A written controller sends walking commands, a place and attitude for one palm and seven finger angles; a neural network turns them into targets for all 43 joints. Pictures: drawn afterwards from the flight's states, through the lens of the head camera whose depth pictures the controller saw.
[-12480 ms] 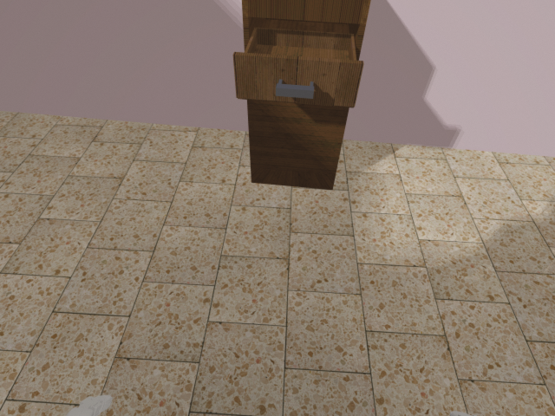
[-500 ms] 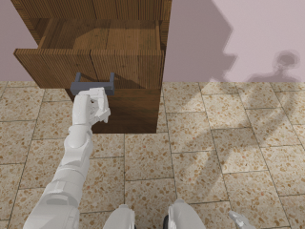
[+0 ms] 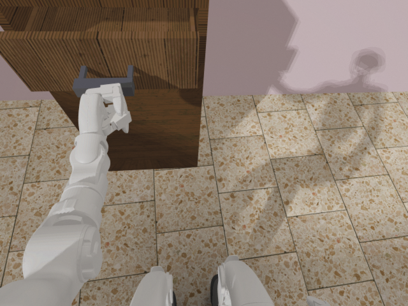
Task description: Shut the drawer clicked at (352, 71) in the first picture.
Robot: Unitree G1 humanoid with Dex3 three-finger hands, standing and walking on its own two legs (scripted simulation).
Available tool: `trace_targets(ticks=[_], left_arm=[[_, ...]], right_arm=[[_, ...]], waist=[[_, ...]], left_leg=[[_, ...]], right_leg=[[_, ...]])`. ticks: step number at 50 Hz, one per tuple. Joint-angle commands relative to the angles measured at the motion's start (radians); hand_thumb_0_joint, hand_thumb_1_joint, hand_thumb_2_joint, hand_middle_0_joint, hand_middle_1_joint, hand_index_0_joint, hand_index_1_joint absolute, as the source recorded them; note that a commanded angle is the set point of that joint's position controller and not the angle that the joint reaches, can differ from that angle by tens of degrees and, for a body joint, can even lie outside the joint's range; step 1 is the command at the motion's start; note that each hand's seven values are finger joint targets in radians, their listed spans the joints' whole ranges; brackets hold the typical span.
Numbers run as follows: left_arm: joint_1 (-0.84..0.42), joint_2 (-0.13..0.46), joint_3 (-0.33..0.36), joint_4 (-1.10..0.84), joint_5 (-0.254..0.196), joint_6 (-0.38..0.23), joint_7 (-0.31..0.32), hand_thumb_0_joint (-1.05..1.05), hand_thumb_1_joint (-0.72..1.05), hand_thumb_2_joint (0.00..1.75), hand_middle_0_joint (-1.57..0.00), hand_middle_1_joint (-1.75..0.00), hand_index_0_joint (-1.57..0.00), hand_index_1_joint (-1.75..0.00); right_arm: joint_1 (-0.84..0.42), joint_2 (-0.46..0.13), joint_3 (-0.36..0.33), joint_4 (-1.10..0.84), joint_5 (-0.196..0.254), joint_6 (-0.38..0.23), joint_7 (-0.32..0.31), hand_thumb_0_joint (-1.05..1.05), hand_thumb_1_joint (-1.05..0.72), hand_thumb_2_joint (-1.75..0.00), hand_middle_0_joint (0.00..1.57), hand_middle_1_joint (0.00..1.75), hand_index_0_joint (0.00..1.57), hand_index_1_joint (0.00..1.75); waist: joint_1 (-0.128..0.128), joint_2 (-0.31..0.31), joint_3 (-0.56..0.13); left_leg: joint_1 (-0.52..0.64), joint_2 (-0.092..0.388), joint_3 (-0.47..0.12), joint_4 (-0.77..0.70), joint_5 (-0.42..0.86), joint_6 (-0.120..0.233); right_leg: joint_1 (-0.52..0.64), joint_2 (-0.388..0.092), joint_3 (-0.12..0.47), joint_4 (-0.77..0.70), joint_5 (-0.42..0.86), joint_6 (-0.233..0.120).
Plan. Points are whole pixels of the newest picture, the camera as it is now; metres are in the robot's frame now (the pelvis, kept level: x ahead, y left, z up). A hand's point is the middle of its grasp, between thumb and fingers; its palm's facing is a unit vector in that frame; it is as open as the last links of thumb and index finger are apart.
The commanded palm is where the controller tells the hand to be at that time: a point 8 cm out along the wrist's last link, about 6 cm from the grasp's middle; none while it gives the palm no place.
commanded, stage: push the drawer shut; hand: left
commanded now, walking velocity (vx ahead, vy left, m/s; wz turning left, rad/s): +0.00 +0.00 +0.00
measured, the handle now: (106, 78) +0.56 +0.17 +0.06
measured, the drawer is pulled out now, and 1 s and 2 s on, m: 0.09 0.00 0.00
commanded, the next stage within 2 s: pull the fist back off the drawer in 1.04 s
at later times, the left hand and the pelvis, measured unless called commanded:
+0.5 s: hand (126, 90) +0.54 +0.13 +0.05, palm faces -0.01 -1.00 -0.04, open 3.3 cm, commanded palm +0.54 +0.17 +0.06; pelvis +0.00 +0.01 -0.01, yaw -1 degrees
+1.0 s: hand (125, 78) +0.57 +0.13 +0.05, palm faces -0.01 -1.00 -0.06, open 3.2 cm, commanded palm +0.60 +0.16 +0.06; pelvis +0.00 +0.02 -0.02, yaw -1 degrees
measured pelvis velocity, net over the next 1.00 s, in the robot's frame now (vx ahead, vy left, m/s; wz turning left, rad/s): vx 0.00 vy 0.02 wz -0.02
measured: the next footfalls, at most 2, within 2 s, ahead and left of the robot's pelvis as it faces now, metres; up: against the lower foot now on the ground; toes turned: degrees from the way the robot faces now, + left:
none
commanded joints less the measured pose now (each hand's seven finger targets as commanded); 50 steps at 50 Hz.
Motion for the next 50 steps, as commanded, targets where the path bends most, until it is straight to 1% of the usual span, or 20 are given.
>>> trace_targets(ticks=[1, 4, 6, 10, 13, 14, 18, 19, 20, 22, 25, 28, 30, 33, 36, 41, 44, 46, 47, 50], left_arm=[[-0.616, 0.224, 0.033, -0.226, -0.006, -0.084, 0.005, 0.00, 0.90, 0.90, -1.40, -1.60, -1.40, -1.60], [-0.638, 0.265, 0.065, -0.203, -0.004, -0.078, 0.003, 0.00, 0.90, 0.90, -1.40, -1.60, -1.40, -1.60], [-0.686, 0.252, 0.053, -0.195, -0.006, -0.078, -0.001, 0.00, 0.90, 0.90, -1.40, -1.60, -1.40, -1.60], [-0.711, 0.320, 0.101, -0.148, 0.001, -0.066, 0.002, 0.00, 0.90, 0.90, -1.40, -1.60, -1.40, -1.60], [-0.725, 0.366, 0.134, -0.146, 0.006, -0.068, -0.001, 0.00, 0.90, 0.90, -1.40, -1.60, -1.40, -1.60], [-0.747, 0.336, 0.107, -0.158, 0.004, -0.068, -0.005, 0.00, 0.90, 0.90, -1.40, -1.60, -1.40, -1.60], [-0.793, 0.325, 0.096, -0.103, 0.014, -0.055, 0.003, 0.00, 0.90, 0.90, -1.40, -1.60, -1.40, -1.60], [-0.809, 0.364, 0.120, -0.102, 0.021, -0.054, 0.008, 0.00, 0.90, 0.90, -1.40, -1.60, -1.40, -1.60], [-0.837, 0.350, 0.101, -0.104, 0.025, -0.053, 0.010, 0.00, 0.90, 0.90, -1.40, -1.60, -1.40, -1.60], [-0.847, 0.381, 0.127, -0.089, 0.033, -0.052, 0.016, 0.00, 0.90, 0.90, -1.40, -1.60, -1.40, -1.60], [-0.892, 0.343, 0.090, -0.091, 0.046, -0.051, 0.024, 0.00, 0.90, 0.90, -1.40, -1.60, -1.40, -1.60], [-0.917, 0.349, 0.095, -0.073, 0.052, -0.046, 0.029, 0.00, 0.90, 0.90, -1.40, -1.60, -1.40, -1.60], [-0.929, 0.394, 0.127, -0.071, 0.061, -0.044, 0.036, 0.00, 0.90, 0.90, -1.40, -1.60, -1.40, -1.60], [-0.959, 0.345, 0.079, -0.051, 0.076, -0.039, 0.038, 0.00, 0.90, 0.90, -1.40, -1.60, -1.40, -1.60], [-0.995, 0.394, 0.111, -0.030, 0.082, -0.033, 0.049, 0.00, 0.90, 0.90, -1.40, -1.60, -1.40, -1.60], [-1.050, 0.434, 0.118, -0.020, 0.102, -0.026, 0.052, 0.00, 0.90, 0.90, -1.40, -1.60, -1.40, -1.60], [-1.089, 0.409, 0.095, -0.018, 0.101, -0.020, 0.052, 0.00, 0.90, 0.90, -1.40, -1.60, -1.40, -1.60], [-1.106, 0.425, 0.098, -0.019, 0.093, -0.014, 0.050, 0.00, 0.90, 0.90, -1.40, -1.60, -1.40, -1.60], [-1.106, 0.447, 0.116, -0.005, 0.091, -0.008, 0.051, 0.00, 0.90, 0.90, -1.40, -1.60, -1.40, -1.60], [-1.141, 0.425, 0.081, -0.025, 0.086, -0.003, 0.044, 0.00, 0.90, 0.90, -1.40, -1.60, -1.40, -1.60]], right_arm=[[0.143, -0.158, -0.056, -0.067, -0.002, -0.017, -0.008, 0.00, -0.90, -0.90, 0.20, 0.30, 0.20, 0.30], [0.155, -0.166, -0.057, -0.067, -0.004, -0.013, -0.007, 0.00, -0.90, -0.90, 0.20, 0.30, 0.20, 0.30], [0.167, -0.166, -0.054, -0.065, -0.007, -0.014, -0.006, 0.00, -0.90, -0.90, 0.20, 0.30, 0.20, 0.30], [0.185, -0.175, -0.053, -0.061, -0.010, -0.010, -0.006, 0.00, -0.90, -0.90, 0.20, 0.30, 0.20, 0.30], [0.197, -0.180, -0.051, -0.060, -0.013, -0.007, -0.006, 0.00, -0.90, -0.90, 0.20, 0.30, 0.20, 0.30], [0.199, -0.177, -0.050, -0.062, -0.014, -0.007, -0.003, 0.00, -0.90, -0.90, 0.20, 0.30, 0.20, 0.30], [0.217, -0.185, -0.049, -0.053, -0.019, 0.001, 0.002, 0.00, -0.90, -0.90, 0.20, 0.30, 0.20, 0.30], [0.224, -0.192, -0.048, -0.050, -0.022, 0.003, 0.001, 0.00, -0.90, -0.90, 0.20, 0.30, 0.20, 0.30], [0.225, -0.191, -0.048, -0.049, -0.022, 0.003, 0.002, 0.00, -0.90, -0.90, 0.20, 0.30, 0.20, 0.30], [0.238, -0.196, -0.046, -0.049, -0.027, 0.005, 0.004, 0.00, -0.90, -0.90, 0.20, 0.30, 0.20, 0.30], [0.250, -0.195, -0.047, -0.044, -0.033, 0.012, 0.010, 0.00, -0.90, -0.90, 0.20, 0.30, 0.20, 0.30], [0.273, -0.201, -0.048, -0.035, -0.040, 0.020, 0.014, 0.00, -0.90, -0.90, 0.20, 0.30, 0.20, 0.30], [0.284, -0.205, -0.047, -0.034, -0.044, 0.027, 0.016, 0.00, -0.90, -0.90, 0.20, 0.30, 0.20, 0.30], [0.288, -0.203, -0.045, -0.031, -0.047, 0.037, 0.022, 0.00, -0.90, -0.90, 0.20, 0.30, 0.20, 0.30], [0.301, -0.208, -0.041, -0.026, -0.052, 0.042, 0.023, 0.00, -0.90, -0.90, 0.20, 0.30, 0.20, 0.30], [0.323, -0.210, -0.035, -0.024, -0.057, 0.047, 0.021, 0.00, -0.90, -0.90, 0.20, 0.30, 0.20, 0.30], [0.323, -0.209, -0.036, -0.018, -0.054, 0.051, 0.020, 0.00, -0.90, -0.90, 0.20, 0.30, 0.20, 0.30], [0.326, -0.210, -0.032, -0.017, -0.054, 0.048, 0.016, 0.00, -0.90, -0.90, 0.20, 0.30, 0.20, 0.30], [0.326, -0.215, -0.030, -0.016, -0.053, 0.048, 0.014, 0.00, -0.90, -0.90, 0.20, 0.30, 0.20, 0.30], [0.319, -0.212, -0.026, -0.015, -0.051, 0.039, 0.009, 0.00, -0.90, -0.90, 0.20, 0.30, 0.20, 0.30]], waist=[[-0.072, 0.063, -0.479], [-0.075, 0.060, -0.500], [-0.089, 0.077, -0.498], [-0.098, 0.060, -0.491], [-0.090, 0.095, -0.535], [-0.100, 0.113, -0.549], [-0.125, 0.116, -0.510], [-0.123, 0.112, -0.511], [-0.136, 0.122, -0.513], [-0.131, 0.138, -0.521], [-0.149, 0.167, -0.550], [-0.160, 0.179, -0.560], [-0.157, 0.156, -0.586], [-0.171, 0.206, -0.559], [-0.182, 0.193, -0.528], [-0.200, 0.209, -0.566], [-0.218, 0.221, -0.561], [-0.226, 0.242, -0.549], [-0.228, 0.216, -0.550], [-0.237, 0.254, -0.553]], left_leg=[[0.169, -0.020, -0.041, -0.146, 0.179, 0.016], [0.149, -0.019, -0.039, -0.136, 0.169, 0.018], [0.161, -0.018, -0.047, -0.136, 0.178, 0.019], [0.108, -0.017, -0.042, -0.124, 0.155, 0.022], [0.129, -0.015, -0.044, -0.117, 0.190, 0.020], [0.145, -0.015, -0.046, -0.116, 0.200, 0.020], [0.162, -0.007, -0.066, -0.118, 0.195, 0.017], [0.157, -0.004, -0.072, -0.118, 0.186, 0.016], [0.160, -0.005, -0.073, -0.114, 0.182, 0.018], [0.171, -0.004, -0.079, -0.114, 0.194, 0.016], [0.223, 0.001, -0.095, -0.109, 0.232, 0.010], [0.265, 0.007, -0.112, -0.104, 0.287, 0.003], [0.254, 0.008, -0.112, -0.095, 0.301, 0.005], [0.290, 0.014, -0.131, -0.098, 0.314, -0.006], [0.260, 0.013, -0.129, -0.096, 0.288, 0.000], [0.246, 0.013, -0.129, -0.079, 0.313, 0.005], [0.258, 0.014, -0.133, -0.079, 0.289, 0.003], [0.249, 0.012, -0.128, -0.079, 0.281, 0.005], [0.229, 0.013, -0.128, -0.079, 0.262, 0.007], [0.229, 0.013, -0.130, -0.085, 0.233, 0.007]], right_leg=[[0.305, 0.021, 0.105, -0.157, 0.151, 0.022], [0.308, 0.021, 0.113, -0.161, 0.139, 0.024], [0.285, 0.025, 0.106, -0.154, 0.142, 0.023], [0.295, 0.025, 0.116, -0.163, 0.119, 0.026], [0.299, 0.025, 0.114, -0.153, 0.146, 0.023], [0.287, 0.026, 0.111, -0.149, 0.155, 0.024], [0.213, 0.033, 0.090, -0.146, 0.124, 0.025], [0.205, 0.033, 0.086, -0.142, 0.110, 0.023], [0.193, 0.034, 0.088, -0.143, 0.105, 0.025], [0.183, 0.036, 0.082, -0.136, 0.107, 0.022], [0.137, 0.037, 0.068, -0.125, 0.124, 0.022], [0.110, 0.040, 0.057, -0.118, 0.152, 0.021], [0.130, 0.042, 0.059, -0.115, 0.164, 0.022], [0.063, 0.043, 0.046, -0.108, 0.155, 0.019], [0.064, 0.046, 0.048, -0.113, 0.141, 0.018], [0.073, 0.048, 0.051, -0.103, 0.164, 0.019], [0.041, 0.048, 0.049, -0.114, 0.143, 0.022], [0.040, 0.050, 0.051, -0.117, 0.141, 0.020], [0.050, 0.051, 0.051, -0.121, 0.130, 0.022], [0.041, 0.049, 0.053, -0.123, 0.112, 0.021]])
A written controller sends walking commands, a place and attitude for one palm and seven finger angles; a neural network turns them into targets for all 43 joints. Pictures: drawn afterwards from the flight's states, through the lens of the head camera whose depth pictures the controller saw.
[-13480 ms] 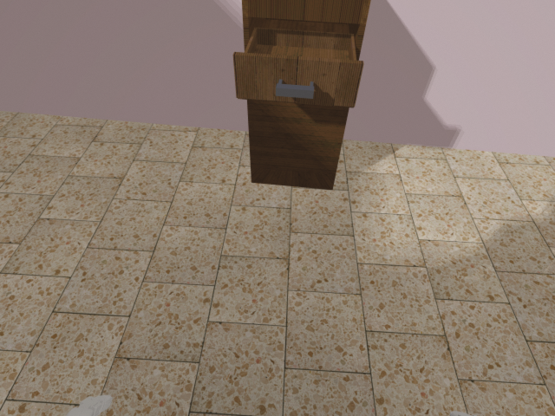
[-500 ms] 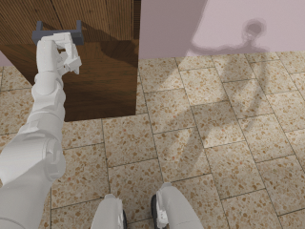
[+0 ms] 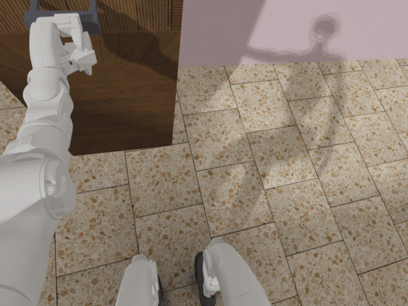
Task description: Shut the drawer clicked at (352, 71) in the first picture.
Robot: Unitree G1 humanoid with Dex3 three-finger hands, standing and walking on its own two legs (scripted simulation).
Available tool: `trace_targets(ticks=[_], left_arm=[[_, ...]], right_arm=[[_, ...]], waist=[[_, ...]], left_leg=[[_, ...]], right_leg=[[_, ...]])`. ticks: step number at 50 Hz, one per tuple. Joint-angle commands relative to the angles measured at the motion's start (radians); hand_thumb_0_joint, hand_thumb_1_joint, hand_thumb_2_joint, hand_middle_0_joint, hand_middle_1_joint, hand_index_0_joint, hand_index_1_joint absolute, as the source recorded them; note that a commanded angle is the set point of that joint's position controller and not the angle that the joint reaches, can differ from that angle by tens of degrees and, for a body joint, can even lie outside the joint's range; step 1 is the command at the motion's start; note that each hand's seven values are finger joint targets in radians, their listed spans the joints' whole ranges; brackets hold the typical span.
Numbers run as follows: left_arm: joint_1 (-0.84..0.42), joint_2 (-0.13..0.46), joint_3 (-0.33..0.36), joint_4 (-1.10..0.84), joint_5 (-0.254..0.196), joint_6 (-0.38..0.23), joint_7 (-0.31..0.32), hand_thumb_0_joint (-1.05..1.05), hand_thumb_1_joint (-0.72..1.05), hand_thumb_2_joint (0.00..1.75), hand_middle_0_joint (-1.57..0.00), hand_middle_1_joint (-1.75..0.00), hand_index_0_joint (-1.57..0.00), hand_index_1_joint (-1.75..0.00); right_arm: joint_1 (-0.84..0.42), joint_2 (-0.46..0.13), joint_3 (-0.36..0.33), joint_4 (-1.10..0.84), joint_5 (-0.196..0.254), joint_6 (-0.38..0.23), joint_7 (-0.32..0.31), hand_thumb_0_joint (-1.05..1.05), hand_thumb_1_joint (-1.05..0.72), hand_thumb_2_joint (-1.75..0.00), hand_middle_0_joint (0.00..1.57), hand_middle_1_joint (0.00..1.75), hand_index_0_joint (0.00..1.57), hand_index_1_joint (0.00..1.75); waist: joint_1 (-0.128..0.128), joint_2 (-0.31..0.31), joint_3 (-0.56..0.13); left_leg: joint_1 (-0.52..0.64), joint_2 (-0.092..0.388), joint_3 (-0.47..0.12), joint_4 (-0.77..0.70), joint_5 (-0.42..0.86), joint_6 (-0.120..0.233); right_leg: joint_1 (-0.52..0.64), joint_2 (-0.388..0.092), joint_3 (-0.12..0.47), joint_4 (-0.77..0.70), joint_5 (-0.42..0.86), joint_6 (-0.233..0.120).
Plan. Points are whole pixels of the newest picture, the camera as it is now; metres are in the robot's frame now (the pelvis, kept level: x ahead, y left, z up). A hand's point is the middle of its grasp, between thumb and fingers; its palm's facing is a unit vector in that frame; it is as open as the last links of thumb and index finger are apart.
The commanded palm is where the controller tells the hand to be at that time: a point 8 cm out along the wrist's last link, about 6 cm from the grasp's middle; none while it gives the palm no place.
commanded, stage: push the drawer shut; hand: left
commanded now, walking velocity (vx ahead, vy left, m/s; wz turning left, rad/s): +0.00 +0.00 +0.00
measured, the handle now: (64, 13) +0.65 +0.16 +0.07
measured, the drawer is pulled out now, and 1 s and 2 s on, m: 0.00 0.00 0.00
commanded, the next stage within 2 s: pull the fist back off the drawer in 0.04 s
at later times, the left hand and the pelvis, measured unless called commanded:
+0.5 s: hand (90, 50) +0.57 +0.12 +0.06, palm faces +0.02 -1.00 -0.05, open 3.2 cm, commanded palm +0.57 +0.15 +0.07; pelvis -0.01 +0.00 -0.01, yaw +0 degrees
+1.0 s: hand (92, 50) +0.56 +0.12 +0.07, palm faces +0.04 -1.00 -0.02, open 3.3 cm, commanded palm +0.51 +0.17 +0.09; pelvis +0.03 +0.00 +0.02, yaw -2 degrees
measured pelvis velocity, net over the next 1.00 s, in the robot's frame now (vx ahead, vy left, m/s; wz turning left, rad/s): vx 0.03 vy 0.00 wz -0.03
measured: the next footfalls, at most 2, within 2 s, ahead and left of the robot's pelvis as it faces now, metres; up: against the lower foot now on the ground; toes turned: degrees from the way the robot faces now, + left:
none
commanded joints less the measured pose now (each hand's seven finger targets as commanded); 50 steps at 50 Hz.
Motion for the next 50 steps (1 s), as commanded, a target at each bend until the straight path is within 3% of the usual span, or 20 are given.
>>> trace_targets(ticks=[1, 2, 5, 7, 15, 18, 20, 23, 24, 28, 29, 32, 33, 37, 39, 43, 46, 47, 48, 50], left_arm=[[-0.752, 0.191, -0.005, -0.308, -0.037, -0.064, 0.036, 0.00, 0.90, 0.90, -1.40, -1.60, -1.40, -1.60], [-0.757, 0.229, 0.018, -0.308, -0.035, -0.064, 0.038, 0.00, 0.90, 0.90, -1.40, -1.60, -1.40, -1.60], [-0.759, 0.193, -0.014, -0.286, -0.042, -0.050, 0.042, 0.00, 0.90, 0.90, -1.40, -1.60, -1.40, -1.60], [-0.784, 0.202, -0.015, -0.308, -0.049, -0.053, 0.041, 0.00, 0.90, 0.90, -1.40, -1.60, -1.40, -1.60], [-0.750, 0.189, -0.025, -0.248, -0.026, -0.042, 0.048, 0.00, 0.90, 0.90, -1.40, -1.60, -1.40, -1.60], [-0.754, 0.152, -0.046, -0.255, -0.020, -0.045, 0.050, 0.00, 0.90, 0.90, -1.40, -1.60, -1.40, -1.60], [-0.747, 0.173, -0.024, -0.254, -0.019, -0.040, 0.056, 0.00, 0.90, 0.90, -1.40, -1.60, -1.40, -1.60], [-0.732, 0.176, -0.019, -0.263, -0.009, -0.039, 0.056, 0.00, 0.90, 0.90, -1.40, -1.60, -1.40, -1.60], [-0.727, 0.195, -0.001, -0.269, -0.008, -0.038, 0.057, 0.00, 0.90, 0.90, -1.40, -1.60, -1.40, -1.60], [-0.671, 0.164, -0.010, -0.282, -0.015, -0.034, 0.045, 0.00, 0.90, 0.90, -1.40, -1.60, -1.40, -1.60], [-0.646, 0.173, 0.001, -0.276, -0.016, -0.031, 0.044, 0.00, 0.90, 0.90, -1.40, -1.60, -1.40, -1.60], [-0.584, 0.168, 0.011, -0.330, -0.027, -0.043, 0.036, 0.00, 0.90, 0.90, -1.40, -1.60, -1.40, -1.60], [-0.546, 0.136, -0.004, -0.333, -0.035, -0.043, 0.032, 0.00, 0.90, 0.90, -1.40, -1.60, -1.40, -1.60], [-0.432, 0.104, 0.000, -0.368, -0.052, -0.053, 0.032, 0.00, 0.90, 0.90, -1.40, -1.60, -1.40, -1.60], [-0.428, 0.126, 0.020, -0.382, -0.054, -0.055, 0.038, 0.00, 0.90, 0.90, -1.40, -1.60, -1.40, -1.60], [-0.338, 0.170, 0.074, -0.372, -0.051, -0.057, 0.040, 0.00, 0.90, 0.90, -1.40, -1.60, -1.40, -1.60], [-0.304, 0.130, 0.059, -0.417, -0.064, -0.080, 0.031, 0.00, 0.90, 0.90, -1.40, -1.60, -1.40, -1.60], [-0.277, 0.136, 0.067, -0.421, -0.062, -0.086, 0.027, 0.00, 0.90, 0.90, -1.40, -1.60, -1.40, -1.60], [-0.201, 0.169, 0.108, -0.487, -0.072, -0.094, 0.022, 0.00, 0.90, 0.90, -1.40, -1.60, -1.40, -1.60], [-0.067, 0.138, 0.085, -0.647, -0.098, -0.100, 0.007, 0.00, 0.90, 0.90, -1.40, -1.60, -1.40, -1.60]], right_arm=[[0.227, -0.205, -0.070, -0.017, 0.001, -0.016, -0.019, 0.00, -0.90, -0.90, 0.20, 0.30, 0.20, 0.30], [0.229, -0.212, -0.068, -0.010, 0.001, -0.017, -0.022, 0.00, -0.90, -0.90, 0.20, 0.30, 0.20, 0.30], [0.218, -0.210, -0.064, -0.008, 0.005, -0.030, -0.026, 0.00, -0.90, -0.90, 0.20, 0.30, 0.20, 0.30], [0.217, -0.213, -0.061, -0.004, 0.005, -0.040, -0.029, 0.00, -0.90, -0.90, 0.20, 0.30, 0.20, 0.30], [0.214, -0.216, -0.059, -0.014, 0.002, -0.050, -0.022, 0.00, -0.90, -0.90, 0.20, 0.30, 0.20, 0.30], [0.219, -0.216, -0.063, -0.016, -0.002, -0.049, -0.014, 0.00, -0.90, -0.90, 0.20, 0.30, 0.20, 0.30], [0.224, -0.219, -0.065, -0.014, -0.005, -0.045, -0.011, 0.00, -0.90, -0.90, 0.20, 0.30, 0.20, 0.30], [0.230, -0.216, -0.067, -0.018, -0.006, -0.041, -0.004, 0.00, -0.90, -0.90, 0.20, 0.30, 0.20, 0.30], [0.232, -0.216, -0.067, -0.019, -0.007, -0.038, -0.003, 0.00, -0.90, -0.90, 0.20, 0.30, 0.20, 0.30], [0.229, -0.210, -0.072, -0.028, -0.004, -0.028, 0.005, 0.00, -0.90, -0.90, 0.20, 0.30, 0.20, 0.30], [0.228, -0.210, -0.072, -0.030, -0.003, -0.025, 0.006, 0.00, -0.90, -0.90, 0.20, 0.30, 0.20, 0.30], [0.222, -0.206, -0.076, -0.045, 0.000, -0.017, 0.010, 0.00, -0.90, -0.90, 0.20, 0.30, 0.20, 0.30], [0.218, -0.202, -0.078, -0.049, 0.002, -0.014, 0.014, 0.00, -0.90, -0.90, 0.20, 0.30, 0.20, 0.30], [0.206, -0.195, -0.085, -0.062, 0.008, -0.002, 0.019, 0.00, -0.90, -0.90, 0.20, 0.30, 0.20, 0.30], [0.205, -0.193, -0.088, -0.059, 0.009, 0.005, 0.017, 0.00, -0.90, -0.90, 0.20, 0.30, 0.20, 0.30], [0.210, -0.184, -0.090, -0.068, 0.015, 0.019, 0.012, 0.00, -0.90, -0.90, 0.20, 0.30, 0.20, 0.30], [0.204, -0.175, -0.094, -0.081, 0.016, 0.022, 0.012, 0.00, -0.90, -0.90, 0.20, 0.30, 0.20, 0.30], [0.204, -0.171, -0.098, -0.081, 0.016, 0.026, 0.013, 0.00, -0.90, -0.90, 0.20, 0.30, 0.20, 0.30], [0.204, -0.173, -0.104, -0.098, 0.020, 0.031, 0.014, 0.00, -0.90, -0.90, 0.20, 0.30, 0.20, 0.30], [0.179, -0.165, -0.113, -0.140, 0.033, 0.037, 0.019, 0.00, -0.90, -0.90, 0.20, 0.30, 0.20, 0.30]], waist=[[-0.117, 0.245, -0.560], [-0.112, 0.241, -0.562], [-0.131, 0.221, -0.536], [-0.130, 0.258, -0.556], [-0.124, 0.206, -0.511], [-0.121, 0.233, -0.526], [-0.119, 0.208, -0.515], [-0.101, 0.233, -0.562], [-0.095, 0.216, -0.567], [-0.080, 0.214, -0.563], [-0.070, 0.197, -0.556], [-0.037, 0.223, -0.597], [-0.030, 0.223, -0.598], [-0.001, 0.184, -0.579], [-0.005, 0.139, -0.564], [0.023, 0.088, -0.549], [0.032, 0.081, -0.566], [0.046, 0.099, -0.574], [0.090, 0.111, -0.643], [0.138, 0.160, -0.752]], left_leg=[[0.439, 0.003, -0.100, -0.167, 0.244, -0.011], [0.442, 0.007, -0.111, -0.172, 0.245, -0.017], [0.406, 0.008, -0.102, -0.175, 0.188, -0.008], [0.427, 0.007, -0.104, -0.180, 0.188, -0.011], [0.355, 0.003, -0.113, -0.181, 0.099, -0.006], [0.391, 0.005, -0.129, -0.180, 0.101, -0.012], [0.374, 0.005, -0.127, -0.177, 0.097, -0.008], [0.396, 0.002, -0.124, -0.167, 0.141, -0.012], [0.387, 0.003, -0.122, -0.162, 0.150, -0.010], [0.396, 0.003, -0.113, -0.164, 0.175, -0.011], [0.385, 0.002, -0.108, -0.167, 0.169, -0.010], [0.438, 0.003, -0.104, -0.176, 0.232, -0.016], [0.456, 0.003, -0.104, -0.181, 0.247, -0.019], [0.467, 0.006, -0.085, -0.193, 0.293, -0.020], [0.430, 0.003, -0.066, -0.187, 0.297, -0.012], [0.378, -0.005, -0.033, -0.185, 0.351, -0.005], [0.405, -0.008, -0.023, -0.187, 0.405, -0.005], [0.414, -0.009, -0.020, -0.188, 0.433, -0.010], [0.461, -0.010, -0.015, -0.200, 0.492, -0.015], [0.585, -0.009, -0.006, -0.230, 0.627, -0.026]], right_leg=[[0.172, 0.040, 0.083, -0.137, 0.092, 0.002], [0.165, 0.039, 0.077, -0.133, 0.089, 0.001], [0.161, 0.039, 0.084, -0.146, 0.059, 0.006], [0.156, 0.039, 0.085, -0.145, 0.057, 0.005], [0.143, 0.033, 0.083, -0.136, 0.008, 0.002], [0.106, 0.030, 0.076, -0.123, 0.013, 0.000], [0.117, 0.030, 0.077, -0.125, 0.011, 0.001], [0.132, 0.030, 0.075, -0.116, 0.037, -0.001], [0.147, 0.031, 0.076, -0.114, 0.040, -0.002], [0.170, 0.031, 0.078, -0.120, 0.057, -0.002], [0.187, 0.032, 0.079, -0.124, 0.052, -0.002], [0.217, 0.033, 0.076, -0.122, 0.090, -0.007], [0.220, 0.034, 0.074, -0.125, 0.098, -0.007], [0.267, 0.038, 0.074, -0.134, 0.132, -0.006], [0.314, 0.038, 0.084, -0.144, 0.157, -0.001], [0.413, 0.038, 0.101, -0.143, 0.253, 0.000], [0.451, 0.040, 0.105, -0.138, 0.324, 0.000], [0.465, 0.038, 0.105, -0.135, 0.350, -0.001], [0.523, 0.039, 0.106, -0.132, 0.401, -0.004], [0.612, 0.039, 0.107, -0.149, 0.509, -0.007]])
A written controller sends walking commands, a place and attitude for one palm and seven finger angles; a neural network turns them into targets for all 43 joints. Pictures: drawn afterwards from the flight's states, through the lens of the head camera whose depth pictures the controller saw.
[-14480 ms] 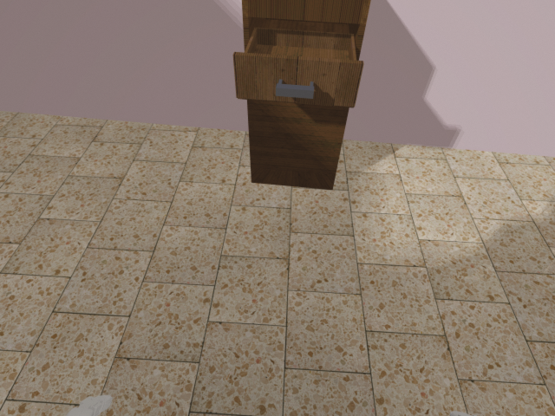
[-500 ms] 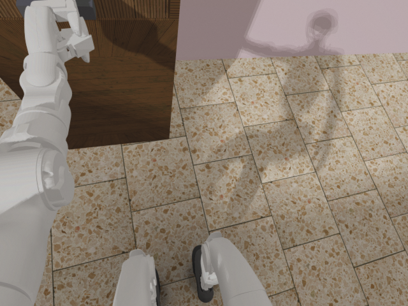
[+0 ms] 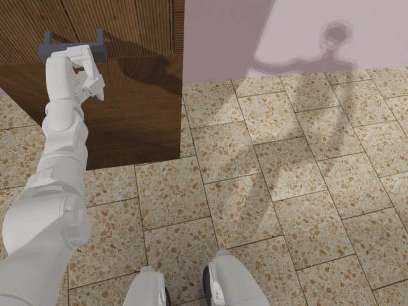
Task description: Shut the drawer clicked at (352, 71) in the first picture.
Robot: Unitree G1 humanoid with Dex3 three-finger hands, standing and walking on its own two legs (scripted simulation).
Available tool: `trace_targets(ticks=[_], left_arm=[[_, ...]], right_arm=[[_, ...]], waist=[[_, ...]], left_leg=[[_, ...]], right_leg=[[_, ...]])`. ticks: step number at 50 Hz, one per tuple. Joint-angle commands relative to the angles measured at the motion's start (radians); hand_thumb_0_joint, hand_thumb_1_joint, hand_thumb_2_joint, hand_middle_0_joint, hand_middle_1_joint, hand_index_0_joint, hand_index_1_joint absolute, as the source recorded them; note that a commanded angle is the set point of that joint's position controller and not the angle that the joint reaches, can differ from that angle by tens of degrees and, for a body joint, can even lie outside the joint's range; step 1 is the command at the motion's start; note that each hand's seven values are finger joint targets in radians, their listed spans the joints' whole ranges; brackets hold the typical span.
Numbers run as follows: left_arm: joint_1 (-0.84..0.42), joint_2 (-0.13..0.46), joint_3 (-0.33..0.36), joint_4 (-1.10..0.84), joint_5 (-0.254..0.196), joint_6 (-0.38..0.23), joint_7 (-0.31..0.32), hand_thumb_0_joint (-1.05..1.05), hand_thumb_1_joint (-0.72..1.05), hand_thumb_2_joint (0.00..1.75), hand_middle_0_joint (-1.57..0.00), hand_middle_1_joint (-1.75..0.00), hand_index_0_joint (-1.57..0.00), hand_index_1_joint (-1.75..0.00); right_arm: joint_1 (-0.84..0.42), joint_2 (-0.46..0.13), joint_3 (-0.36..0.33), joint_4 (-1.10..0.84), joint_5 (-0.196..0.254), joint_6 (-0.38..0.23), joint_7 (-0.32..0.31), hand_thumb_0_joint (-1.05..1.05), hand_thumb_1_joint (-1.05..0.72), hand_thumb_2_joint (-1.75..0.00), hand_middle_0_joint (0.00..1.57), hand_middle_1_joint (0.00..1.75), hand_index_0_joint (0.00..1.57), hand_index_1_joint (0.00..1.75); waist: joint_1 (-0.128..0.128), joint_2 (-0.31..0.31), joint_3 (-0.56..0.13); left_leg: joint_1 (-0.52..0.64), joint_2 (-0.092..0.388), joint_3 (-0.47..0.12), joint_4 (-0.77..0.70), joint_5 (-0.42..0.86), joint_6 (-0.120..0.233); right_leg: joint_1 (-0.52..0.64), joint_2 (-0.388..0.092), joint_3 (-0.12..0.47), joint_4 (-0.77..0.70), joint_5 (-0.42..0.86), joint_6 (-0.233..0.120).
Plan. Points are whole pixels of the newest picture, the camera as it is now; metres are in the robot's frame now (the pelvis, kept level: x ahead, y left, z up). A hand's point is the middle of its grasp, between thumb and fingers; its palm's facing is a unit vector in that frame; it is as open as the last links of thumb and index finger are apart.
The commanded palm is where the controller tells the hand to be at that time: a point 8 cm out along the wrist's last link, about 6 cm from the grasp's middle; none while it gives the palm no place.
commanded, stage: draw the hand back to the body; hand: left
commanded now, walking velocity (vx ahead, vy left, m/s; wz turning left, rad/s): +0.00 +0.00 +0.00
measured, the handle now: (74, 44) +0.62 +0.18 +0.06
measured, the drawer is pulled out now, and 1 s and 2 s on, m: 0.00 0.00 0.00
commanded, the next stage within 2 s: step back with the hand held close in 1.32 s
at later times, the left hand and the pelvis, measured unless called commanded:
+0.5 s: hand (33, 140) +0.37 +0.18 +0.14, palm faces +0.06 -0.99 -0.10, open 3.3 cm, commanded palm +0.33 +0.23 +0.16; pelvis +0.03 +0.00 +0.06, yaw +2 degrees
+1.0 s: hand out of the picture +0.23 +0.23 +0.23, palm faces +0.37 -0.87 -0.32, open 3.3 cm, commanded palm +0.18 +0.27 +0.25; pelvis +0.03 +0.00 +0.09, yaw +3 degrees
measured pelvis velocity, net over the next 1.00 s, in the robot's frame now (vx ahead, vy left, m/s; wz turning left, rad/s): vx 0.03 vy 0.00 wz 0.05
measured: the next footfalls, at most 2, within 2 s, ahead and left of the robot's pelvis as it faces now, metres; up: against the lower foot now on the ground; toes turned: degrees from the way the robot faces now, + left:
none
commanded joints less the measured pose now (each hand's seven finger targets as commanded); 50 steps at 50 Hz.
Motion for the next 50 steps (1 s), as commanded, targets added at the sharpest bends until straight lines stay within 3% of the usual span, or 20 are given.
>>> trace_targets(ticks=[1, 4, 6, 8, 12, 14, 16, 19, 22, 23, 24, 25, 26, 31, 38, 42, 50], left_arm=[[-0.178, 0.220, 0.019, -0.471, -0.060, -0.092, -0.016, 0.00, 0.90, 0.90, -1.40, -1.60, -1.40, -1.60], [0.029, 0.140, -0.035, -0.598, -0.105, -0.023, -0.048, 0.00, 0.90, 0.90, -1.40, -1.60, -1.40, -1.60], [0.122, 0.093, -0.061, -0.658, -0.143, 0.026, -0.065, 0.00, 0.90, 0.90, -1.40, -1.60, -1.40, -1.60], [0.185, 0.068, -0.075, -0.688, -0.168, 0.062, -0.075, 0.00, 0.90, 0.90, -1.40, -1.60, -1.40, -1.60], [0.244, -0.010, -0.153, -0.805, -0.183, 0.065, -0.082, 0.00, 0.90, 0.90, -1.40, -1.60, -1.40, -1.60], [0.291, -0.005, -0.160, -0.847, -0.182, 0.061, -0.086, 0.00, 0.90, 0.90, -1.40, -1.60, -1.40, -1.60], [0.300, 0.001, -0.174, -0.914, -0.181, 0.065, -0.099, 0.00, 0.90, 0.90, -1.40, -1.60, -1.40, -1.60], [0.374, 0.017, -0.153, -0.960, -0.195, 0.092, -0.115, 0.00, 0.90, 0.90, -1.40, -1.60, -1.40, -1.60], [0.446, 0.037, -0.129, -1.032, -0.217, 0.126, -0.130, 0.00, 0.90, 0.90, -1.40, -1.60, -1.40, -1.60], [0.497, 0.107, -0.176, -1.108, -0.113, 0.165, -0.041, 0.00, 0.90, 0.90, -1.40, -1.60, -1.40, -1.60], [0.537, 0.058, -0.195, -1.149, -0.107, 0.197, 0.004, 0.00, 0.90, 0.90, -1.40, -1.60, -1.40, -1.60], [0.585, 0.034, -0.210, -1.176, -0.107, 0.219, 0.025, 0.00, 0.90, 0.90, -1.40, -1.60, -1.40, -1.60], [0.617, 0.037, -0.216, -1.196, -0.100, 0.239, 0.040, 0.00, 0.90, 0.90, -1.40, -1.60, -1.40, -1.60], [0.731, 0.045, -0.200, -1.292, -0.079, 0.302, 0.092, 0.00, 0.90, 0.90, -1.40, -1.60, -1.40, -1.60], [0.894, 0.048, -0.176, -1.509, -0.065, 0.329, 0.119, 0.00, 0.90, 0.90, -1.40, -1.60, -1.40, -1.60], [1.030, 0.053, -0.141, -1.572, -0.065, 0.334, 0.124, 0.00, 0.90, 0.90, -1.40, -1.60, -1.40, -1.60], [1.256, 0.092, -0.031, -1.745, -0.068, 0.318, 0.130, 0.00, 0.90, 0.90, -1.40, -1.60, -1.40, -1.60]], right_arm=[[0.179, -0.171, -0.086, -0.101, 0.020, 0.003, 0.000, 0.00, -0.90, -0.90, 0.20, 0.30, 0.20, 0.30], [0.149, -0.160, -0.094, -0.125, 0.050, 0.012, 0.003, 0.00, -0.90, -0.90, 0.20, 0.30, 0.20, 0.30], [0.122, -0.155, -0.095, -0.141, 0.068, 0.007, -0.006, 0.00, -0.90, -0.90, 0.20, 0.30, 0.20, 0.30], [0.093, -0.154, -0.094, -0.143, 0.083, 0.000, -0.018, 0.00, -0.90, -0.90, 0.20, 0.30, 0.20, 0.30], [0.040, -0.142, -0.090, -0.139, 0.091, -0.028, -0.036, 0.00, -0.90, -0.90, 0.20, 0.30, 0.20, 0.30], [0.019, -0.142, -0.089, -0.139, 0.091, -0.041, -0.042, 0.00, -0.90, -0.90, 0.20, 0.30, 0.20, 0.30], [-0.008, -0.140, -0.087, -0.147, 0.094, -0.055, -0.048, 0.00, -0.90, -0.90, 0.20, 0.30, 0.20, 0.30], [-0.064, -0.137, -0.079, -0.164, 0.099, -0.070, -0.060, 0.00, -0.90, -0.90, 0.20, 0.30, 0.20, 0.30], [-0.129, -0.127, -0.067, -0.192, 0.106, -0.092, -0.072, 0.00, -0.90, -0.90, 0.20, 0.30, 0.20, 0.30], [-0.214, -0.114, -0.074, -0.207, 0.105, -0.070, -0.090, 0.00, -0.90, -0.90, 0.20, 0.30, 0.20, 0.30], [-0.230, -0.102, -0.067, -0.223, 0.103, -0.065, -0.102, 0.00, -0.90, -0.90, 0.20, 0.30, 0.20, 0.30], [-0.245, -0.101, -0.062, -0.232, 0.103, -0.070, -0.109, 0.00, -0.90, -0.90, 0.20, 0.30, 0.20, 0.30], [-0.258, -0.104, -0.059, -0.229, 0.102, -0.068, -0.117, 0.00, -0.90, -0.90, 0.20, 0.30, 0.20, 0.30], [-0.298, -0.095, -0.038, -0.209, 0.095, -0.068, -0.143, 0.00, -0.90, -0.90, 0.20, 0.30, 0.20, 0.30], [-0.324, -0.080, -0.019, -0.188, 0.072, -0.112, -0.146, 0.00, -0.90, -0.90, 0.20, 0.30, 0.20, 0.30], [-0.337, -0.078, -0.018, -0.176, 0.061, -0.131, -0.141, 0.00, -0.90, -0.90, 0.20, 0.30, 0.20, 0.30], [-0.343, -0.072, -0.033, -0.166, 0.050, -0.160, -0.131, 0.00, -0.90, -0.90, 0.20, 0.30, 0.20, 0.30]], waist=[[0.098, 0.175, -0.749], [0.111, 0.072, -0.648], [0.112, 0.006, -0.575], [0.109, -0.043, -0.456], [0.108, 0.026, -0.337], [0.116, 0.019, -0.323], [0.121, 0.070, -0.334], [0.146, 0.032, -0.312], [0.174, 0.051, -0.290], [0.218, 0.026, -0.295], [0.201, 0.008, -0.238], [0.203, -0.027, -0.199], [0.210, -0.001, -0.184], [0.219, -0.043, -0.075], [0.241, 0.048, -0.046], [0.251, 0.004, 0.012], [0.270, -0.003, 0.034]], left_leg=[[0.502, -0.023, -0.052, -0.168, 0.723, -0.026], [0.487, -0.016, -0.032, -0.231, 0.749, -0.012], [0.454, -0.020, -0.012, -0.270, 0.701, 0.001], [0.424, -0.024, -0.001, -0.313, 0.603, 0.002], [0.532, -0.021, -0.008, -0.358, 0.589, -0.003], [0.562, -0.019, -0.019, -0.372, 0.600, -0.006], [0.610, -0.022, -0.020, -0.381, 0.608, -0.008], [0.629, -0.024, -0.031, -0.416, 0.584, -0.012], [0.647, -0.030, -0.030, -0.452, 0.551, -0.012], [0.690, -0.033, -0.018, -0.508, 0.526, -0.006], [0.696, -0.029, -0.018, -0.538, 0.482, -0.006], [0.690, -0.027, -0.024, -0.557, 0.452, -0.006], [0.710, -0.025, -0.024, -0.577, 0.453, -0.004], [0.789, -0.016, -0.032, -0.666, 0.438, -0.002], [0.923, -0.014, -0.040, -0.752, 0.529, -0.010], [0.929, -0.012, -0.043, -0.782, 0.538, -0.012], [0.937, -0.018, -0.033, -0.791, 0.544, -0.009]], right_leg=[[0.531, 0.019, 0.053, -0.115, 0.565, -0.008], [0.636, 0.020, 0.051, -0.180, 0.642, 0.000], [0.713, 0.016, 0.056, -0.215, 0.681, 0.003], [0.729, 0.014, 0.051, -0.252, 0.642, 0.010], [0.672, 0.014, 0.037, -0.300, 0.549, 0.007], [0.682, 0.011, 0.033, -0.308, 0.541, 0.006], [0.693, 0.005, 0.036, -0.314, 0.535, 0.002], [0.732, 0.000, 0.027, -0.333, 0.512, 0.000], [0.777, -0.007, 0.027, -0.354, 0.498, -0.004], [0.839, -0.033, 0.069, -0.408, 0.439, -0.009], [0.837, -0.035, 0.063, -0.439, 0.408, -0.006], [0.842, -0.038, 0.058, -0.455, 0.381, -0.004], [0.860, -0.040, 0.061, -0.475, 0.378, -0.008], [0.916, -0.037, 0.052, -0.561, 0.350, -0.009], [1.006, -0.038, 0.045, -0.641, 0.399, -0.012], [1.028, -0.034, 0.039, -0.673, 0.401, -0.010], [1.070, -0.035, 0.048, -0.704, 0.418, -0.006]])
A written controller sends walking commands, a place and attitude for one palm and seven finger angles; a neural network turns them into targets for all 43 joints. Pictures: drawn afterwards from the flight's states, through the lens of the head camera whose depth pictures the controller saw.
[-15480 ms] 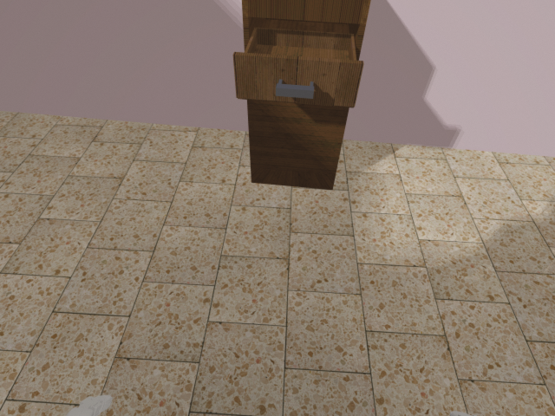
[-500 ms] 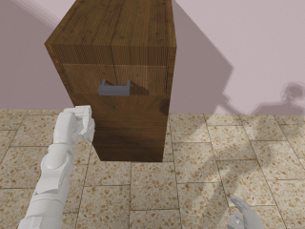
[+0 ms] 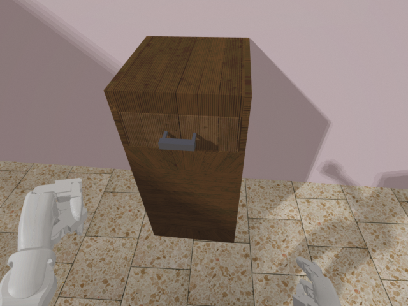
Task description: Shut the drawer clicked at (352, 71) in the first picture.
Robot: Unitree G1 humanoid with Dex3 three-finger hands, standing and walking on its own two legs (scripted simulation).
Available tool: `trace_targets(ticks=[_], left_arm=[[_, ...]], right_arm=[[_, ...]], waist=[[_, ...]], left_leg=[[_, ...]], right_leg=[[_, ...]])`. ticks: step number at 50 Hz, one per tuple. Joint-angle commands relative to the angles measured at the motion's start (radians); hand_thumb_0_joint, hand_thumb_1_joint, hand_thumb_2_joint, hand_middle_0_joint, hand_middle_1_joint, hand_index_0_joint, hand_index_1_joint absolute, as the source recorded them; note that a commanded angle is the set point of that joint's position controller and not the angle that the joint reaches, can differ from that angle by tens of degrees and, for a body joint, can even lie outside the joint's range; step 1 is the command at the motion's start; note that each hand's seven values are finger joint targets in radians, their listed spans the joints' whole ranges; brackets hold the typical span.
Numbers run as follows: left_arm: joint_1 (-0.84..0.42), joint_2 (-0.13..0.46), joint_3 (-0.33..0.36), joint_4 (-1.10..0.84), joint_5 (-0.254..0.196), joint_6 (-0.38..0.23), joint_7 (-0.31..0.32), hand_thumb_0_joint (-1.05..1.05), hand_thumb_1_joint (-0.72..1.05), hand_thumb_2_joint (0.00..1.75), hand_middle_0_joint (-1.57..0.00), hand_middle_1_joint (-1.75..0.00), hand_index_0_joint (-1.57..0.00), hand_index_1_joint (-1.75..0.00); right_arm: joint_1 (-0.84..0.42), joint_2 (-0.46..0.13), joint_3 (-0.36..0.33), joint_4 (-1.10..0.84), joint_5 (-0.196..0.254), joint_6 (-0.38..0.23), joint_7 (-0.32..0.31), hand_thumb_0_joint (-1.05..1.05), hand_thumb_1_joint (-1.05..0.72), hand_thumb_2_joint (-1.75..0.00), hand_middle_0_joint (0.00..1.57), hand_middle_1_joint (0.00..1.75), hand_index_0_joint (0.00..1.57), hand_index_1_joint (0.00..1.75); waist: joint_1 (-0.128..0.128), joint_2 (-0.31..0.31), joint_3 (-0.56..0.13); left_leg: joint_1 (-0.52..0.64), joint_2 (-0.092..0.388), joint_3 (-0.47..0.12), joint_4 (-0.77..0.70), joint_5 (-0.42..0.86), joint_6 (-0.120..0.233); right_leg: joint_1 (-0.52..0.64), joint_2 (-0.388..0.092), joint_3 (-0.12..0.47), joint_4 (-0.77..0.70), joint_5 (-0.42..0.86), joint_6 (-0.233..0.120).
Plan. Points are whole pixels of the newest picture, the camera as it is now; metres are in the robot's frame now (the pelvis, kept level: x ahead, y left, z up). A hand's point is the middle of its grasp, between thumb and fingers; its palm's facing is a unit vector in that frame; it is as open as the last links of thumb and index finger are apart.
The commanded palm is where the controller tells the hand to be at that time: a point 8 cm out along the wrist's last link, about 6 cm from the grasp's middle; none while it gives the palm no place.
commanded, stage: draw the hand back to the body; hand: left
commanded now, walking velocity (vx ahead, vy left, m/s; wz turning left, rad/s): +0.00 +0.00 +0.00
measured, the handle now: (178, 139) +0.60 +0.16 -0.04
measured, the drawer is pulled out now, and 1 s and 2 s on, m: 0.00 0.00 0.00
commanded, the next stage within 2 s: step back with the hand held close in 0.32 s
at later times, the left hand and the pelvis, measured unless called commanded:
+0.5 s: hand (57, 231) +0.17 +0.24 +0.15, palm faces +0.41 -0.83 -0.38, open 3.3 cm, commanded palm +0.12 +0.27 +0.17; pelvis -0.01 -0.01 +0.00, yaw +0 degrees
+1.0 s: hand (24, 254) +0.14 +0.27 +0.15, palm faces +0.35 -0.79 -0.50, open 3.3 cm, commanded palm +0.08 +0.30 +0.17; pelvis -0.05 +0.02 -0.01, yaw -1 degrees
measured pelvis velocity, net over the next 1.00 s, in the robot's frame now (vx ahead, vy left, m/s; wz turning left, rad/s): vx -0.05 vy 0.02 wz -0.02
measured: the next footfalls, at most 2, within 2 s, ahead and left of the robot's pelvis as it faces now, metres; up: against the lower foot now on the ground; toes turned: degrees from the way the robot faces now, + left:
right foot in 1.38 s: -0.14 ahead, -0.11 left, +0.00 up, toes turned +4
left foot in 1.84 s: -0.14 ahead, +0.10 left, +0.00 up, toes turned +1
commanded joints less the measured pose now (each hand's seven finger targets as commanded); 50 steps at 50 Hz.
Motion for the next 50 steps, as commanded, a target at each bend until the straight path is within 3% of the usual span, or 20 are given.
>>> trace_targets(ticks=[1, 4, 7, 9, 12, 15, 20, 21, 22, 23, 24, 26, 28, 32, 35, 36, 38, 43, 46, 50], left_arm=[[-0.021, 0.191, 0.163, -0.300, -0.005, -0.077, 0.017, 0.00, 0.90, 0.90, -1.40, -1.60, -1.40, -1.60], [0.029, 0.198, 0.189, -0.363, -0.005, -0.088, 0.023, 0.00, 0.90, 0.90, -1.40, -1.60, -1.40, -1.60], [0.099, 0.213, 0.224, -0.407, -0.006, -0.098, 0.029, 0.00, 0.90, 0.90, -1.40, -1.60, -1.40, -1.60], [0.090, 0.169, 0.183, -0.363, 0.001, -0.097, 0.026, 0.00, 0.90, 0.90, -1.40, -1.60, -1.40, -1.60], [0.048, 0.152, 0.157, -0.319, 0.006, -0.093, 0.027, 0.00, 0.90, 0.90, -1.40, -1.60, -1.40, -1.60], [0.032, 0.177, 0.181, -0.328, 0.008, -0.104, 0.037, 0.00, 0.90, 0.90, -1.40, -1.60, -1.40, -1.60], [0.053, 0.203, 0.211, -0.377, 0.008, -0.118, 0.047, 0.00, 0.90, 0.90, -1.40, -1.60, -1.40, -1.60], [0.060, 0.209, 0.215, -0.375, 0.011, -0.116, 0.048, 0.00, 0.90, 0.90, -1.40, -1.60, -1.40, -1.60], [0.065, 0.196, 0.206, -0.379, 0.009, -0.115, 0.047, 0.00, 0.90, 0.90, -1.40, -1.60, -1.40, -1.60], [-0.025, 0.305, 0.332, -0.442, 0.013, -0.164, 0.052, 0.00, 0.90, 0.90, -1.40, -1.60, -1.40, -1.60], [0.087, 0.232, 0.288, -0.347, 0.018, -0.169, 0.046, 0.00, 0.90, 0.90, -1.40, -1.60, -1.40, -1.60], [0.128, 0.200, 0.255, -0.338, 0.023, -0.174, 0.040, 0.00, 0.90, 0.90, -1.40, -1.60, -1.40, -1.60], [0.174, 0.175, 0.233, -0.328, 0.023, -0.186, 0.038, 0.00, 0.90, 0.90, -1.40, -1.60, -1.40, -1.60], [0.243, 0.196, 0.261, -0.340, 0.018, -0.199, 0.045, 0.00, 0.90, 0.90, -1.40, -1.60, -1.40, -1.60], [0.276, 0.228, 0.296, -0.380, 0.013, -0.205, 0.050, 0.00, 0.90, 0.90, -1.40, -1.60, -1.40, -1.60], [0.283, 0.244, 0.312, -0.394, 0.011, -0.205, 0.052, 0.00, 0.90, 0.90, -1.40, -1.60, -1.40, -1.60], [0.291, 0.237, 0.304, -0.415, 0.011, -0.206, 0.052, 0.00, 0.90, 0.90, -1.40, -1.60, -1.40, -1.60], [0.282, 0.225, 0.289, -0.440, 0.026, -0.208, 0.053, 0.00, 0.90, 0.90, -1.40, -1.60, -1.40, -1.60], [0.256, 0.221, 0.293, -0.434, 0.039, -0.211, 0.054, 0.00, 0.90, 0.90, -1.40, -1.60, -1.40, -1.60], [0.225, 0.206, 0.288, -0.406, 0.055, -0.218, 0.058, 0.00, 0.90, 0.90, -1.40, -1.60, -1.40, -1.60]], right_arm=[[-0.137, -0.106, -0.059, -0.163, -0.005, -0.071, -0.005, 0.00, -0.90, -0.90, 0.20, 0.30, 0.20, 0.30], [-0.133, -0.101, -0.060, -0.164, -0.003, -0.086, -0.007, 0.00, -0.90, -0.90, 0.20, 0.30, 0.20, 0.30], [-0.128, -0.101, -0.065, -0.164, -0.002, -0.103, -0.011, 0.00, -0.90, -0.90, 0.20, 0.30, 0.20, 0.30], [-0.123, -0.103, -0.067, -0.146, -0.003, -0.110, -0.011, 0.00, -0.90, -0.90, 0.20, 0.30, 0.20, 0.30], [-0.119, -0.111, -0.071, -0.134, -0.002, -0.115, -0.018, 0.00, -0.90, -0.90, 0.20, 0.30, 0.20, 0.30], [-0.120, -0.108, -0.076, -0.133, -0.004, -0.122, -0.028, 0.00, -0.90, -0.90, 0.20, 0.30, 0.20, 0.30], [-0.125, -0.103, -0.071, -0.132, -0.010, -0.143, -0.030, 0.00, -0.90, -0.90, 0.20, 0.30, 0.20, 0.30], [-0.127, -0.103, -0.070, -0.129, -0.011, -0.147, -0.031, 0.00, -0.90, -0.90, 0.20, 0.30, 0.20, 0.30], [-0.124, -0.099, -0.068, -0.128, -0.011, -0.149, -0.031, 0.00, -0.90, -0.90, 0.20, 0.30, 0.20, 0.30], [-0.108, -0.130, -0.076, -0.159, -0.007, -0.120, -0.021, 0.00, -0.90, -0.90, 0.20, 0.30, 0.20, 0.30], [-0.100, -0.114, -0.084, -0.134, -0.012, -0.101, -0.018, 0.00, -0.90, -0.90, 0.20, 0.30, 0.20, 0.30], [-0.111, -0.117, -0.091, -0.142, -0.016, -0.080, -0.009, 0.00, -0.90, -0.90, 0.20, 0.30, 0.20, 0.30], [-0.102, -0.121, -0.099, -0.143, -0.013, -0.063, -0.005, 0.00, -0.90, -0.90, 0.20, 0.30, 0.20, 0.30], [-0.109, -0.126, -0.113, -0.164, -0.006, -0.037, -0.009, 0.00, -0.90, -0.90, 0.20, 0.30, 0.20, 0.30], [-0.113, -0.125, -0.125, -0.185, 0.001, -0.023, -0.012, 0.00, -0.90, -0.90, 0.20, 0.30, 0.20, 0.30], [-0.117, -0.127, -0.126, -0.189, 0.001, -0.020, -0.014, 0.00, -0.90, -0.90, 0.20, 0.30, 0.20, 0.30], [-0.113, -0.123, -0.127, -0.201, 0.004, -0.017, -0.017, 0.00, -0.90, -0.90, 0.20, 0.30, 0.20, 0.30], [-0.102, -0.134, -0.130, -0.209, 0.001, -0.022, -0.023, 0.00, -0.90, -0.90, 0.20, 0.30, 0.20, 0.30], [-0.104, -0.143, -0.132, -0.211, -0.006, -0.032, -0.026, 0.00, -0.90, -0.90, 0.20, 0.30, 0.20, 0.30], [-0.092, -0.141, -0.132, -0.215, 0.000, -0.039, -0.026, 0.00, -0.90, -0.90, 0.20, 0.30, 0.20, 0.30]], waist=[[0.005, -0.025, -0.081], [0.007, 0.015, -0.069], [0.012, 0.003, -0.063], [-0.001, -0.015, -0.004], [-0.013, -0.043, 0.069], [0.000, -0.051, 0.012], [0.016, 0.010, -0.072], [0.018, 0.025, -0.060], [0.016, 0.031, -0.066], [-0.042, 0.011, 0.034], [-0.044, -0.043, 0.024], [-0.048, -0.046, 0.023], [-0.055, -0.035, -0.023], [-0.049, -0.021, -0.131], [-0.044, -0.049, -0.198], [-0.040, -0.028, -0.216], [-0.042, -0.035, -0.217], [-0.048, 0.031, -0.173], [-0.045, 0.061, -0.121], [-0.058, 0.001, -0.053]], left_leg=[[-0.058, 0.027, -0.022, -0.073, 0.279, 0.000], [-0.061, 0.029, -0.023, -0.074, 0.263, -0.001], [-0.061, 0.031, -0.022, -0.071, 0.245, -0.001], [-0.070, 0.030, -0.021, -0.076, 0.208, 0.002], [-0.074, 0.033, -0.025, -0.083, 0.136, 0.010], [-0.060, 0.027, -0.023, -0.078, 0.112, 0.017], [-0.046, 0.022, -0.021, -0.070, 0.164, 0.012], [-0.048, 0.022, -0.022, -0.069, 0.175, 0.009], [-0.046, 0.024, -0.022, -0.073, 0.187, 0.008], [-0.134, 0.031, -0.048, -0.041, 0.113, 0.028], [-0.124, 0.030, -0.058, -0.009, 0.115, 0.027], [-0.111, 0.030, -0.052, 0.001, 0.157, 0.022], [-0.124, 0.041, -0.056, -0.018, 0.185, 0.019], [-0.140, 0.065, -0.070, -0.060, 0.342, 0.014], [-0.165, 0.074, -0.072, -0.044, 0.426, 0.013], [-0.175, 0.074, -0.075, -0.042, 0.449, 0.010], [-0.194, 0.080, -0.078, -0.039, 0.454, 0.010], [-0.292, 0.111, -0.105, -0.078, 0.354, 0.027], [-0.447, 0.141, -0.144, -0.139, 0.165, 0.055], [-0.622, 0.146, -0.153, -0.158, -0.159, 0.085]], right_leg=[[0.078, -0.014, 0.041, -0.071, 0.206, -0.010], [0.076, -0.017, 0.045, -0.071, 0.190, -0.010], [0.071, -0.017, 0.050, -0.082, 0.170, -0.009], [0.029, -0.018, 0.050, -0.094, 0.126, -0.007], [-0.028, -0.018, 0.053, -0.124, 0.031, -0.004], [-0.007, -0.026, 0.060, -0.125, -0.011, -0.004], [0.060, -0.033, 0.072, -0.110, 0.057, -0.009], [0.057, -0.030, 0.074, -0.111, 0.073, -0.012], [0.065, -0.032, 0.070, -0.101, 0.094, -0.010], [-0.060, -0.082, 0.205, -0.168, 0.088, -0.014], [-0.080, -0.115, 0.212, -0.188, 0.064, -0.022], [-0.111, -0.122, 0.199, -0.194, 0.093, -0.023], [-0.082, -0.117, 0.165, -0.155, 0.132, -0.018], [0.003, -0.084, 0.087, -0.041, 0.301, 0.002], [0.048, -0.076, 0.077, 0.019, 0.397, 0.013], [0.061, -0.077, 0.076, 0.038, 0.425, 0.012], [0.060, -0.072, 0.076, 0.062, 0.434, 0.017], [0.051, -0.044, 0.074, 0.124, 0.339, 0.030], [0.095, -0.025, 0.076, 0.189, 0.244, 0.034], [0.133, -0.034, 0.112, 0.210, 0.192, 0.031]])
